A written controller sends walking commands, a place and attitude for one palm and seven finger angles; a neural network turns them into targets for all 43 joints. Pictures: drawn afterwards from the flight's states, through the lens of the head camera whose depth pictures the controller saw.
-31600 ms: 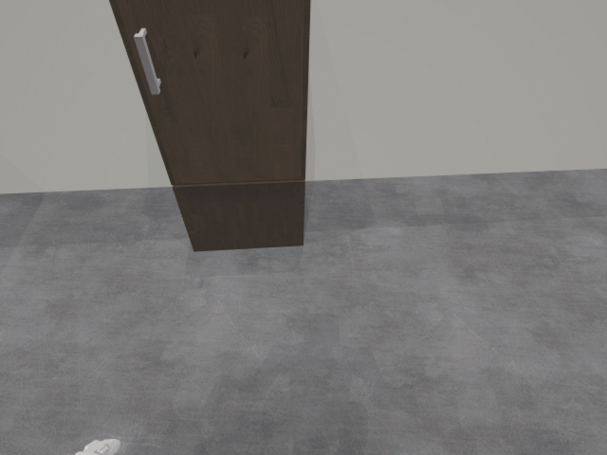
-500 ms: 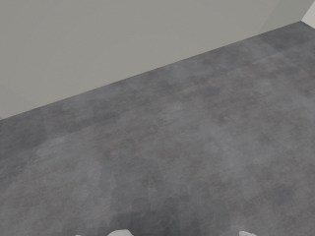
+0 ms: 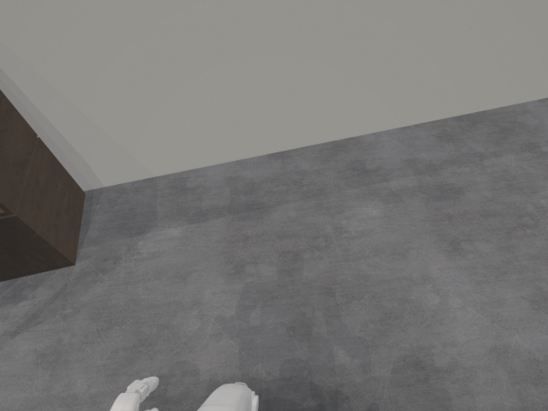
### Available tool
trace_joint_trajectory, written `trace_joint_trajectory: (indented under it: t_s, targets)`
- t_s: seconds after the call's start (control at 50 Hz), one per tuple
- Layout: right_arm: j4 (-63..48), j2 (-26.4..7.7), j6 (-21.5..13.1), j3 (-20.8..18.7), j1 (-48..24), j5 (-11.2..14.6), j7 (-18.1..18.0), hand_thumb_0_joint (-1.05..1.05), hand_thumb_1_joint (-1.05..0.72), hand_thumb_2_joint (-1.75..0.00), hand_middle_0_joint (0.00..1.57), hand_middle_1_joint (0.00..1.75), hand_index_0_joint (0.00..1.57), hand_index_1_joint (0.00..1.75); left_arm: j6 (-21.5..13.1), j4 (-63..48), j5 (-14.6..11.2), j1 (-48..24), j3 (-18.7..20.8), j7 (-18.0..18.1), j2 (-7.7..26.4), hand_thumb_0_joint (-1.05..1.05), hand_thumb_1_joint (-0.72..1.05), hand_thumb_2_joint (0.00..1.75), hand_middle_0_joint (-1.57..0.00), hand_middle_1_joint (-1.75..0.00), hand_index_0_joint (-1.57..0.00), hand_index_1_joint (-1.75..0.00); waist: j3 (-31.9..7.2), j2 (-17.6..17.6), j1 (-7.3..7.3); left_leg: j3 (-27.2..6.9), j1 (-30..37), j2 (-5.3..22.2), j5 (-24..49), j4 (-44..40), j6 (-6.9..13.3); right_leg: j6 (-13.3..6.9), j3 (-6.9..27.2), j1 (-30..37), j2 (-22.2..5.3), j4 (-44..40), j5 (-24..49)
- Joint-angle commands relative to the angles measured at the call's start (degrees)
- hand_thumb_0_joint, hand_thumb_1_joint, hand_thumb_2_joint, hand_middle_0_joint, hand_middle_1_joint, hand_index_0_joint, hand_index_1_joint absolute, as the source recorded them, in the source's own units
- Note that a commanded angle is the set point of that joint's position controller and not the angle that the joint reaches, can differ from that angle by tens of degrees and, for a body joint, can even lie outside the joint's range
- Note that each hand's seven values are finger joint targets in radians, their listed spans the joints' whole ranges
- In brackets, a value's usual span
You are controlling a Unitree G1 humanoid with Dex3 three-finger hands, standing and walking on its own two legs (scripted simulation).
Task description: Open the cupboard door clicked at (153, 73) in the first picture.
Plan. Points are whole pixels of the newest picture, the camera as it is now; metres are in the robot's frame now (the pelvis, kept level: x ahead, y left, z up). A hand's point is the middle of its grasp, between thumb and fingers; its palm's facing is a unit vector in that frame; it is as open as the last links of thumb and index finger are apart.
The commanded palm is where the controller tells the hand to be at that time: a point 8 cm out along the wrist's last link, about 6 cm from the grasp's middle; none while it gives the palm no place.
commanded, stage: turn to face it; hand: left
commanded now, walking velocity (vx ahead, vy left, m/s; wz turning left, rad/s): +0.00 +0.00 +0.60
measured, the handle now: out of the picture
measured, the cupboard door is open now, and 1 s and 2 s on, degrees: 42 42 42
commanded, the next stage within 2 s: take the last steps up to it in 1.48 s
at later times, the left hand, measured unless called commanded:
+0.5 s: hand out of the picture +0.01 +0.24 -0.16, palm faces +0.35 -0.90 -0.28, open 7.3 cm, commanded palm none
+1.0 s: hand out of the picture -0.08 +0.18 -0.19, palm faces +0.64 -0.74 -0.22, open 7.3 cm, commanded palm none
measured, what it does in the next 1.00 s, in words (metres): steps on the spot, turning left: left foot, then right foot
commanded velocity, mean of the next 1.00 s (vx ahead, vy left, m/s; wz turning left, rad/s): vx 0.00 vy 0.00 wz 0.59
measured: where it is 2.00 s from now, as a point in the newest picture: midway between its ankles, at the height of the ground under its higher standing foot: outside the picture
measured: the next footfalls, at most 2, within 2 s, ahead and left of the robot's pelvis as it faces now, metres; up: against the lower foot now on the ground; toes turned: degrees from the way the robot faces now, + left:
left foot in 0.26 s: +0.03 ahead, +0.14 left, +0.00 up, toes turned +16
right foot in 0.60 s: +0.10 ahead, -0.12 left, +0.00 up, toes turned +19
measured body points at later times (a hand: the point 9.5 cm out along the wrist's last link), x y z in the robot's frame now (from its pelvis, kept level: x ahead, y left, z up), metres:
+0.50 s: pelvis +0.00 +0.00 +0.00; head +0.05 +0.02 +0.45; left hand +0.00 +0.29 -0.14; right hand +0.18 -0.21 -0.14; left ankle -0.01 +0.13 -0.73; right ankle +0.04 -0.13 -0.68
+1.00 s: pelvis +0.02 +0.00 -0.01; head +0.05 +0.05 +0.43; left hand -0.11 +0.22 -0.17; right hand +0.27 -0.13 -0.14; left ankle -0.04 +0.08 -0.73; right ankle +0.06 -0.13 -0.72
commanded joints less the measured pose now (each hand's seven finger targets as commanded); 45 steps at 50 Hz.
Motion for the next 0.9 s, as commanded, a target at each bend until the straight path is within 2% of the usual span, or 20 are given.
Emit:
trace_joint_trajectory:
  t_s: [0.0,0.12,0.16,0.2,0.22,0.24,0.26,0.3,0.36,0.48,0.52,0.54,0.56,0.58,0.6,0.62,0.66,0.72,0.82,0.88]
  targets:
    - [-4.8,-2.9,-1.3,-0.6,-1.8,0.4,0.9,0.00,-0.90,-0.90,0.20,0.30,0.20,0.30,-0.9,-3.8,0.3,0.0,2.4,1.0,9.6,0.00,0.90,0.90,-0.20,-0.30,-0.20,-0.30,-5.8,-13.6,0.23,2.5,-3.7,3.8,2.7,5.5,-1.7,-5.3,5.4,5.7,-14.8,-14.9,23.3]
    - [-6.0,-1.1,-2.3,0.6,-6.5,0.8,1.1,0.00,-0.90,-0.90,0.20,0.30,0.20,0.30,-0.8,-0.7,0.6,7.1,3.9,0.6,13.2,0.00,0.90,0.90,-0.20,-0.30,-0.20,-0.30,-7.5,-13.5,4.23,8.2,1.7,2.7,-0.4,-16.3,-1.2,-5.8,1.9,13.1,-17.6,-9.3,35.4]
    - [-5.8,-1.5,-2.7,0.6,-4.7,0.8,0.9,0.00,-0.90,-0.90,0.20,0.30,0.20,0.30,-0.7,-0.3,0.6,7.1,4.2,0.4,13.7,0.00,0.90,0.90,-0.20,-0.30,-0.20,-0.30,-8.6,-13.7,3.29,9.5,6.1,1.9,3.1,-23.5,-0.5,-4.6,0.4,12.4,-17.7,-6.2,36.1]
    - [-4.8,-3.9,-3.1,-0.1,0.2,0.5,0.8,0.00,-0.90,-0.90,0.20,0.30,0.20,0.30,-0.4,-0.5,-0.1,5.5,4.4,0.0,13.6,0.00,0.90,0.90,-0.20,-0.30,-0.20,-0.30,-10.5,-10.3,0.08,9.1,17.1,2.0,14.0,-35.1,0.6,-0.8,-3.7,6.4,-16.3,1.8,29.8]
    - [-4.2,-9.1,-3.6,-1.4,3.8,0.0,0.5,0.00,-0.90,-0.90,0.20,0.30,0.20,0.30,0.0,-1.9,-0.5,5.4,4.2,-0.4,11.3,0.00,0.90,0.90,-0.20,-0.30,-0.20,-0.30,-13.5,1.6,-2.03,-3.2,27.5,11.4,27.1,-38.2,5.0,2.8,-6.2,-4.8,-11.6,12.9,15.0]
    - [-3.7,-15.1,-3.6,-2.9,8.3,-0.3,0.0,0.00,-0.90,-0.90,0.20,0.30,0.20,0.30,0.2,-4.8,-0.7,2.2,2.6,-0.7,7.2,0.00,0.90,0.90,-0.20,-0.30,-0.20,-0.30,-13.8,17.2,-4.66,-22.2,31.9,25.9,49.9,-40.0,14.5,6.0,-4.5,-18.9,-3.9,25.4,-20.6]
    - [-2.3,-15.2,-3.3,-2.8,10.9,-0.2,-0.6,0.00,-0.90,-0.90,0.20,0.30,0.20,0.30,1.0,-6.1,0.0,-1.9,2.5,-0.1,8.4,0.00,0.90,0.90,-0.20,-0.30,-0.20,-0.30,-13.5,10.1,-5.77,-21.3,28.3,27.0,43.0,-40.0,16.9,4.8,2.4,-19.6,-3.6,30.8,-20.8]
    - [-4.1,-12.3,-3.6,-2.2,4.7,-0.4,-1.7,0.00,-0.90,-0.90,0.20,0.30,0.20,0.30,1.1,-4.4,-0.3,-2.9,2.8,-0.1,7.8,0.00,0.90,0.90,-0.20,-0.30,-0.20,-0.30,-10.3,10.5,-3.15,-17.2,21.8,21.3,33.4,-40.9,14.5,4.8,5.7,-20.4,-3.7,33.2,-13.2]
    - [-5.7,-9.9,-3.8,-1.1,-1.4,-0.4,-1.6,0.00,-0.90,-0.90,0.20,0.30,0.20,0.30,1.7,-1.9,-0.1,1.2,3.1,-0.9,7.6,0.00,0.90,0.90,-0.20,-0.30,-0.20,-0.30,-7.1,7.0,0.68,-10.4,15.3,15.3,25.9,-42.7,10.7,4.8,5.2,-15.1,-2.2,28.8,-6.3]
    - [-6.2,-10.6,-3.1,-1.7,-2.0,-0.6,-1.1,0.00,-0.90,-0.90,0.20,0.30,0.20,0.30,1.2,-2.6,-0.3,2.4,2.6,-0.8,7.1,0.00,0.90,0.90,-0.20,-0.30,-0.20,-0.30,-8.1,6.3,0.72,-13.8,12.6,13.6,22.3,-40.9,10.7,4.3,3.1,-5.2,2.0,10.4,-6.4]
    - [-6.8,-10.3,-2.9,-1.9,-3.7,-0.3,-1.1,0.00,-0.90,-0.90,0.20,0.30,0.20,0.30,0.7,-2.0,-0.4,6.0,2.8,-0.6,7.2,0.00,0.90,0.90,-0.20,-0.30,-0.20,-0.30,-9.3,6.4,2.50,-14.2,9.2,11.8,22.7,-37.7,9.4,4.0,2.3,2.5,3.2,0.8,-0.8]
    - [-7.2,-9.2,-2.8,-1.9,-4.4,0.1,-1.0,0.00,-0.90,-0.90,0.20,0.30,0.20,0.30,0.2,-1.6,-0.4,8.2,3.2,-0.3,8.4,0.00,0.90,0.90,-0.20,-0.30,-0.20,-0.30,-9.9,4.2,3.83,-13.0,5.3,9.4,20.2,-34.2,7.3,3.6,3.0,9.0,2.1,-7.4,3.6]
    - [-7.9,-6.1,-2.8,-1.5,-4.0,0.7,-0.7,0.00,-0.90,-0.90,0.20,0.30,0.20,0.30,-0.5,-1.6,0.4,10.3,4.1,0.2,12.4,0.00,0.90,0.90,-0.20,-0.30,-0.20,-0.30,-10.5,-7.0,5.03,-7.5,-3.5,3.5,10.2,-24.3,3.7,0.8,13.9,16.2,-8.3,-16.4,0.9]
    - [-9.3,-3.7,-2.9,-1.1,-4.8,0.7,-0.2,0.00,-0.90,-0.90,0.20,0.30,0.20,0.30,-0.6,-2.1,0.9,9.8,4.6,0.5,16.9,0.00,0.90,0.90,-0.20,-0.30,-0.20,-0.30,-8.6,-20.2,5.55,1.1,-8.8,-3.4,-6.5,-9.4,-0.1,-6.2,27.6,14.6,-22.8,-20.7,6.1]
    - [-8.3,-6.4,-2.4,-1.7,-4.6,0.2,-0.1,0.00,-0.90,-0.90,0.20,0.30,0.20,0.30,-0.6,-2.4,0.4,8.1,4.1,0.7,15.4,0.00,0.90,0.90,-0.20,-0.30,-0.20,-0.30,-7.7,-17.8,4.53,-2.1,-6.7,0.2,-6.6,2.6,0.7,-8.9,26.0,7.1,-24.5,-20.5,5.0]
    - [-7.5,-5.7,-1.9,-1.8,-5.2,0.1,0.1,0.00,-0.90,-0.90,0.20,0.30,0.20,0.30,-0.5,-3.0,0.3,4.9,3.6,0.9,13.5,0.00,0.90,0.90,-0.20,-0.30,-0.20,-0.30,-5.0,-17.3,2.90,-2.2,-6.8,1.4,-3.4,8.6,0.4,-8.3,23.6,3.4,-21.1,-20.0,5.6]
    - [-5.6,-4.3,-1.4,-1.3,-3.2,0.0,0.7,0.00,-0.90,-0.90,0.20,0.30,0.20,0.30,-0.8,-3.8,0.1,0.7,2.4,0.7,10.0,0.00,0.90,0.90,-0.20,-0.30,-0.20,-0.30,-4.1,-13.6,0.30,-0.2,-6.5,3.1,3.4,11.0,-0.8,-5.7,10.7,3.8,-15.3,-16.5,15.7]
    - [-5.2,-2.4,-1.4,-0.4,-4.5,0.4,1.0,0.00,-0.90,-0.90,0.20,0.30,0.20,0.30,-1.1,-3.0,0.3,3.5,2.6,0.9,10.1,0.00,0.90,0.90,-0.20,-0.30,-0.20,-0.30,-6.2,-12.9,1.48,3.3,-4.5,3.2,2.9,1.2,-1.8,-5.1,4.1,9.6,-14.7,-13.7,28.1]
    - [-6.0,-1.0,-2.2,0.7,-8.2,0.8,1.1,0.00,-0.90,-0.90,0.20,0.30,0.20,0.30,-0.9,-0.3,0.6,9.0,3.8,0.6,13.0,0.00,0.90,0.90,-0.20,-0.30,-0.20,-0.30,-7.6,-13.8,4.71,8.1,0.9,2.4,0.2,-16.1,-1.0,-5.5,1.3,14.9,-17.2,-8.9,38.5]
    - [-5.7,-1.7,-2.7,0.6,-5.4,0.7,0.9,0.00,-0.90,-0.90,0.20,0.30,0.20,0.30,-0.6,0.4,0.6,8.1,4.2,0.3,13.4,0.00,0.90,0.90,-0.20,-0.30,-0.20,-0.30,-8.5,-14.5,3.11,9.6,7.7,1.8,5.1,-26.1,0.1,-3.5,-1.2,12.4,-17.6,-4.7,36.6]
